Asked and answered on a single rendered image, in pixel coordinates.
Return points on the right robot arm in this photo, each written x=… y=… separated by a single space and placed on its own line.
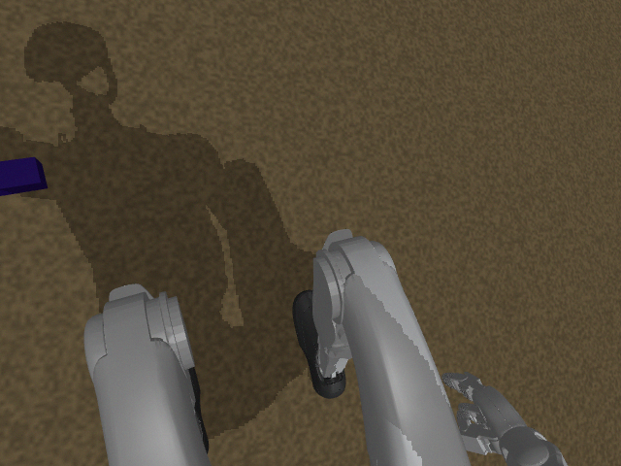
x=525 y=446

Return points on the small box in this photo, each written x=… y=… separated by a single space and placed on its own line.
x=21 y=175

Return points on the left robot foot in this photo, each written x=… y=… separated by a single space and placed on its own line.
x=196 y=389

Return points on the right robot foot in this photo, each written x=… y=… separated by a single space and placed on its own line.
x=307 y=338

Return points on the right robot hand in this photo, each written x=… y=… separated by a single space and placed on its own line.
x=492 y=413

